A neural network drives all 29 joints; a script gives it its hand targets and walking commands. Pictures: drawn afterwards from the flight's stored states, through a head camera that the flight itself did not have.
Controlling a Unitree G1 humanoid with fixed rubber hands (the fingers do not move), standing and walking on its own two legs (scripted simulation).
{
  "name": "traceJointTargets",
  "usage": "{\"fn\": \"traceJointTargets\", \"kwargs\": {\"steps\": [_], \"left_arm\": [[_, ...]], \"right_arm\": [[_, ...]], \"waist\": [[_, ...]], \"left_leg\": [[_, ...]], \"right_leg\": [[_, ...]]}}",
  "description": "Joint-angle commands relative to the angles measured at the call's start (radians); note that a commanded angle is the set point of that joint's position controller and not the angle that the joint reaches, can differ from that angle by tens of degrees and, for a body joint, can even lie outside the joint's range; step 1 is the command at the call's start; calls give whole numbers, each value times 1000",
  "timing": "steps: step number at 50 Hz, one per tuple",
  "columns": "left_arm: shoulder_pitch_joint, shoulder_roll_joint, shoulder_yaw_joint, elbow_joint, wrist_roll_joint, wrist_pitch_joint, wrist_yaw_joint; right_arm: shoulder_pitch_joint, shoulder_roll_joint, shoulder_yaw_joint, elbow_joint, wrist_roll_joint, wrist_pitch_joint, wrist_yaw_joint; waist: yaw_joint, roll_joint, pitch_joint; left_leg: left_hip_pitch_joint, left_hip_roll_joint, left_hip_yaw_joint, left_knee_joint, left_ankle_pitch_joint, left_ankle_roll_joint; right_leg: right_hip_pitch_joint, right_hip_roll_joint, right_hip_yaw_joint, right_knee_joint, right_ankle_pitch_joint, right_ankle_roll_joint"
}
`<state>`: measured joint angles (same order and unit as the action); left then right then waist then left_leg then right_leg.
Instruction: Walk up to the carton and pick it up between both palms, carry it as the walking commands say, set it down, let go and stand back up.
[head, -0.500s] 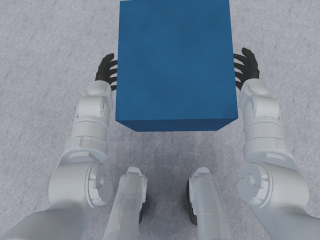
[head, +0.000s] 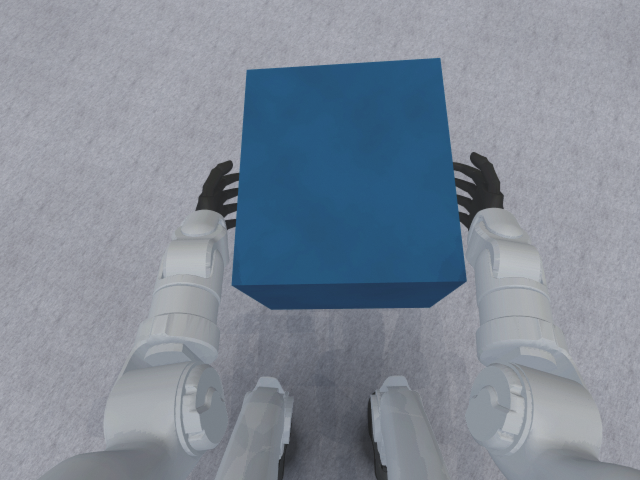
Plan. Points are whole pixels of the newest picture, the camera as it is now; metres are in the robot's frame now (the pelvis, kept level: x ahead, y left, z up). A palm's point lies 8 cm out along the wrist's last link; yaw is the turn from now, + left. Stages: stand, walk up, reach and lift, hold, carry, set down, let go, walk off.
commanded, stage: reach and lift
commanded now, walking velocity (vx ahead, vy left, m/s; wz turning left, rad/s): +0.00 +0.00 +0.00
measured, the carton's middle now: (345, 198) +0.50 -0.02 -0.12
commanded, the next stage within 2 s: none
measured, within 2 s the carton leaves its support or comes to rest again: neither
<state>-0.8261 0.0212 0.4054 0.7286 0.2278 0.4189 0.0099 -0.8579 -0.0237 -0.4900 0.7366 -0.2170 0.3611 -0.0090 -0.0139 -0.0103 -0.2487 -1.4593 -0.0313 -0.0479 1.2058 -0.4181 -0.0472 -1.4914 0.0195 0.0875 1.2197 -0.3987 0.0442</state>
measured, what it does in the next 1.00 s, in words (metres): rises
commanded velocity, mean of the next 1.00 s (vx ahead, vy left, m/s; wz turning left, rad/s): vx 0.00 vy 0.00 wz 0.00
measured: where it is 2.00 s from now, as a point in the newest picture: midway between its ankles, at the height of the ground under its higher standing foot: (329, 455)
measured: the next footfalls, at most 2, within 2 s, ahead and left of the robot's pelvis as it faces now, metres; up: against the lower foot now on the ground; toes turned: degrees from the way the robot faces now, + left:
none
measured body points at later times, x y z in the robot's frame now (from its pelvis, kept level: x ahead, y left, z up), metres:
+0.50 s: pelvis +0.03 +0.00 +0.07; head +0.16 -0.01 +0.50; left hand +0.43 +0.15 +0.02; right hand +0.43 -0.20 +0.03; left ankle +0.06 +0.14 -0.61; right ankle +0.06 -0.13 -0.61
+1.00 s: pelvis +0.04 +0.00 +0.12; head +0.10 -0.01 +0.56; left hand +0.40 +0.16 +0.09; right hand +0.40 -0.19 +0.11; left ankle +0.06 +0.14 -0.61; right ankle +0.06 -0.13 -0.61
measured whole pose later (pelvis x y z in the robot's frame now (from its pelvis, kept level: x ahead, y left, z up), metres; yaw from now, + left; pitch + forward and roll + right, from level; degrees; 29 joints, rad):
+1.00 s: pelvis +0.04 +0.00 +0.12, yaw -2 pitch +15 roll +1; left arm -0.47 -0.08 0.41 0.58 0.28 0.48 -0.05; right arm -0.53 0.06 -0.42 0.61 -0.27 0.44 0.06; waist -0.01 0.00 -0.16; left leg -0.61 0.00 -0.05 0.60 -0.26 -0.04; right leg -0.64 0.01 0.09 0.62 -0.24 0.03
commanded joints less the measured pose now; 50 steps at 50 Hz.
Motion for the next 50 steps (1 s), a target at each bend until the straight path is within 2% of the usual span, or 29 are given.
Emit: {"fn": "traceJointTargets", "kwargs": {"steps": [1, 6, 7, 10, 11, 13, 14, 15, 18, 19, 21, 22, 23, 25, 29, 30, 32, 35, 36, 38, 40, 42, 48, 49, 50], "left_arm": [[-500, -1018, -366, -117, -106, -51, -334], [-458, -1016, -370, -137, -98, -45, -337], [-440, -1024, -364, -120, -96, -42, -338], [-408, -1028, -365, -132, -89, -40, -338], [-401, -1027, -368, -144, -87, -41, -337], [-384, -1013, -359, -141, -77, -40, -338], [-387, -1016, -366, -149, -79, -40, -339], [-372, -1006, -357, -147, -80, -40, -340], [-335, -1010, -356, -143, -68, -36, -338], [-333, -1005, -357, -154, -71, -36, -338], [-305, -997, -343, -143, -60, -31, -337], [-298, -991, -342, -144, -60, -30, -337], [-272, -992, -339, -139, -54, -26, -334], [-268, -992, -347, -157, -55, -25, -331], [-212, -977, -351, -160, -46, -17, -326], [-209, -979, -357, -162, -50, -15, -327], [-193, -971, -367, -175, -51, -13, -325], [-164, -984, -392, -185, -60, -6, -323], [-159, -982, -401, -190, -59, -4, -324], [-158, -993, -429, -214, -76, -1, -325], [-140, -987, -438, -216, -73, 3, -324], [-113, -1003, -448, -210, -78, 12, -322], [-110, -999, -480, -245, -86, 34, -323], [-108, -999, -485, -246, -88, 40, -324], [-94, -1004, -487, -244, -85, 47, -324]], "right_arm": [[-381, 1019, 455, 5, 79, 29, 376], [-334, 1037, 464, 2, 76, 36, 384], [-318, 1027, 454, 8, 66, 37, 385], [-299, 1027, 459, 0, 64, 39, 391], [-289, 1036, 467, -5, 69, 39, 393], [-267, 1031, 453, 8, 53, 41, 393], [-258, 1025, 452, 3, 54, 41, 392], [-253, 1034, 457, 1, 52, 43, 392], [-232, 1019, 452, -4, 51, 42, 392], [-217, 1020, 451, 1, 44, 45, 392], [-198, 1019, 453, -3, 42, 48, 390], [-188, 1010, 447, -1, 35, 50, 388], [-181, 1017, 457, -8, 41, 52, 388], [-163, 1010, 452, -5, 35, 54, 387], [-122, 1013, 463, -21, 34, 59, 385], [-112, 1007, 463, -29, 27, 61, 380], [-100, 1016, 472, -37, 32, 65, 377], [-70, 1020, 496, -64, 35, 69, 371], [-64, 1020, 500, -69, 37, 69, 370], [-43, 1023, 514, -82, 40, 75, 368], [-26, 1031, 522, -90, 43, 79, 368], [-10, 1019, 524, -103, 41, 84, 366], [9, 1024, 537, -129, 53, 104, 368], [23, 1012, 527, -122, 50, 109, 368], [19, 1016, 537, -133, 56, 112, 370]], "waist": [[8, 1, -774], [17, 9, -756], [6, 0, -723], [9, 10, -705], [19, 8, -714], [11, 0, -678], [4, 15, -680], [7, -9, -673], [16, 26, -625], [3, 2, -621], [13, 10, -590], [7, 2, -567], [20, 2, -553], [12, 7, -531], [18, 6, -476], [11, -5, -467], [21, -2, -456], [18, -9, -433], [27, 11, -422], [16, 3, -430], [21, 8, -402], [13, 1, -382], [21, 15, -320], [13, 21, -299], [23, 25, -292]], "left_leg": [[452, -117, 99, -182, 306, 26], [525, -114, 93, -238, 334, 27], [532, -113, 86, -253, 327, 25], [576, -109, 82, -289, 343, 25], [601, -109, 80, -299, 365, 26], [614, -107, 76, -324, 360, 27], [622, -108, 78, -333, 354, 24], [638, -106, 73, -346, 358, 29], [686, -105, 68, -385, 375, 27], [703, -102, 61, -397, 380, 29], [724, -102, 61, -418, 386, 31], [733, -101, 55, -430, 380, 31], [758, -101, 53, -445, 391, 33], [789, -101, 48, -463, 395, 30], [845, -97, 39, -504, 424, 34], [845, -98, 39, -510, 420, 33], [879, -96, 37, -531, 432, 35], [910, -97, 33, -556, 459, 34], [917, -98, 34, -567, 457, 32], [957, -95, 27, -586, 467, 31], [976, -94, 27, -606, 481, 31], [1010, -91, 19, -629, 480, 29], [1083, -83, 14, -696, 450, 28], [1093, -81, 13, -707, 446, 26], [1104, -81, 13, -718, 442, 26]], "right_leg": [[525, 119, -142, -161, 316, -33], [581, 117, -134, -216, 339, -36], [583, 118, -139, -228, 327, -36], [617, 114, -130, -265, 339, -41], [632, 115, -128, -272, 359, -39], [652, 112, -123, -302, 358, -39], [682, 109, -117, -316, 361, -42], [698, 108, -118, -331, 361, -38], [724, 104, -108, -362, 372, -44], [746, 105, -109, -379, 380, -41], [771, 101, -100, -404, 385, -42], [780, 99, -97, -419, 378, -43], [797, 98, -97, -429, 384, -40], [819, 98, -91, -450, 388, -44], [863, 95, -83, -495, 412, -41], [893, 93, -81, -508, 415, -40], [920, 94, -77, -525, 426, -37], [979, 91, -70, -556, 459, -36], [992, 90, -67, -560, 462, -37], [1027, 92, -68, -580, 473, -36], [1046, 91, -65, -597, 490, -35], [1067, 92, -68, -617, 484, -36], [1147, 88, -66, -678, 464, -38], [1150, 87, -66, -689, 457, -40], [1168, 87, -66, -697, 454, -40]]}}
